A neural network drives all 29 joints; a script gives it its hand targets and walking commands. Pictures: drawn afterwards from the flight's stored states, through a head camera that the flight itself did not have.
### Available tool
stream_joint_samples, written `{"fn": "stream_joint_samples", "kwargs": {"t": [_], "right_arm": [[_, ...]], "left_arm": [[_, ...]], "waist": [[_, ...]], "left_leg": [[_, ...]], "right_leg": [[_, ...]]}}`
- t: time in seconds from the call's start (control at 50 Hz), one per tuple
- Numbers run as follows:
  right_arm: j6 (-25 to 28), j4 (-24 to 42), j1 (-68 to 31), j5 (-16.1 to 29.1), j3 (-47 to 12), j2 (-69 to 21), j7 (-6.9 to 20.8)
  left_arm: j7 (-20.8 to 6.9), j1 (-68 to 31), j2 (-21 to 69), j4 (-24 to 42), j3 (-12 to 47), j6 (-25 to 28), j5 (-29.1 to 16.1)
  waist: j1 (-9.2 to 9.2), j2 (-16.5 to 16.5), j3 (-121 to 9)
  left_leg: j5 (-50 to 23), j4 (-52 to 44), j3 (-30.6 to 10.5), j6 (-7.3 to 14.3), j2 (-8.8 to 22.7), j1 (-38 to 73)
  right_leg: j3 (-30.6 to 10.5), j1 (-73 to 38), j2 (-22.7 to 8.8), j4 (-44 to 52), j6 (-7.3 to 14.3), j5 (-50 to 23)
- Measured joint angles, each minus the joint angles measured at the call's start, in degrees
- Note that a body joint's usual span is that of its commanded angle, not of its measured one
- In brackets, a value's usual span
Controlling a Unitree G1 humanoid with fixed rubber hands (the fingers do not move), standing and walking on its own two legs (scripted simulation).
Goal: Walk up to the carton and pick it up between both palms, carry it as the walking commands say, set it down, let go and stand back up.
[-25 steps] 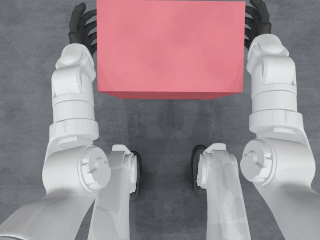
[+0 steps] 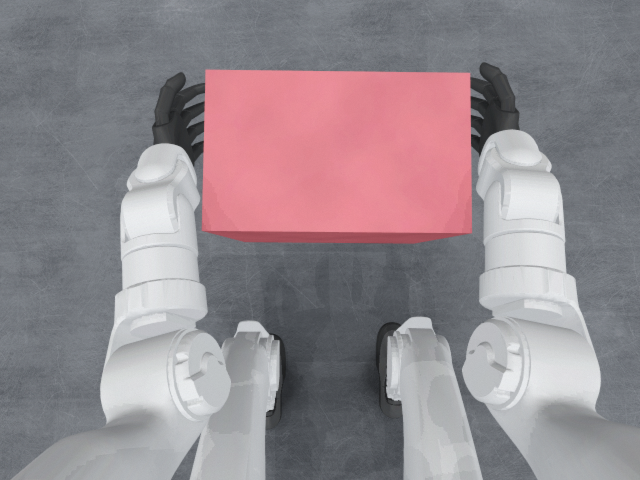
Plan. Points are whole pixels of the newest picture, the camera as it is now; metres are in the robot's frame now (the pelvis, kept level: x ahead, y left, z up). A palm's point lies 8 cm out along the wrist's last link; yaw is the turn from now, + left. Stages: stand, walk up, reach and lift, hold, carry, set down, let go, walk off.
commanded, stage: reach and lift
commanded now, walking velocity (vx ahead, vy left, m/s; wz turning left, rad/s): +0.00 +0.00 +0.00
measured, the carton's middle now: (332, 176) +0.47 -0.01 -0.14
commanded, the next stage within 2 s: none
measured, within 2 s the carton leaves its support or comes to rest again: neither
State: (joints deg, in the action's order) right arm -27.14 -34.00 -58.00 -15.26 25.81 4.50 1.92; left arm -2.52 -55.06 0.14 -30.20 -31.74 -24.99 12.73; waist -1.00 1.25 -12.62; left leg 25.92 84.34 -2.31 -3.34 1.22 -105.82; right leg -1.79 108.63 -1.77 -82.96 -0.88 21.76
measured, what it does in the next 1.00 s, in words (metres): rises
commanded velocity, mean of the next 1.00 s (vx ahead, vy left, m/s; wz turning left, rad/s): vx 0.00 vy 0.00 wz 0.00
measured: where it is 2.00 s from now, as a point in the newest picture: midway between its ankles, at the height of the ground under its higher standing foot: (330, 391)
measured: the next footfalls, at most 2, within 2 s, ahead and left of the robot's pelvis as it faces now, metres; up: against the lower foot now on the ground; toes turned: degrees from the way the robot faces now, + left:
none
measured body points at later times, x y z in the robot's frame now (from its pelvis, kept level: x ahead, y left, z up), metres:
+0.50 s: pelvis +0.02 +0.00 +0.07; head +0.25 -0.02 +0.45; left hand +0.47 +0.17 +0.01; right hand +0.48 -0.19 +0.00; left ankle +0.08 +0.15 -0.53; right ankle +0.11 -0.13 -0.53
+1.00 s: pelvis +0.03 +0.00 +0.13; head +0.22 -0.01 +0.54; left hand +0.45 +0.18 +0.08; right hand +0.46 -0.18 +0.07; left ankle +0.08 +0.15 -0.53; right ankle +0.11 -0.13 -0.53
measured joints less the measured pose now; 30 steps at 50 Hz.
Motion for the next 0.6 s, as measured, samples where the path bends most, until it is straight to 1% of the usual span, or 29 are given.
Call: {"fn": "stream_joint_samples", "kwargs": {"t": [0.6], "right_arm": [[1.2,5.23,12.32,-1.47,0.58,-4.9,1.27]], "left_arm": [[-1.45,11.6,4.49,4.89,0.83,0.15,2.98]], "waist": [[0.01,-0.18,-0.6]], "left_leg": [[-4.06,-17.57,0.11,0.51,0.06,19.9]], "right_leg": [[0.77,-20.4,-0.23,17.47,-0.07,-3.51]]}}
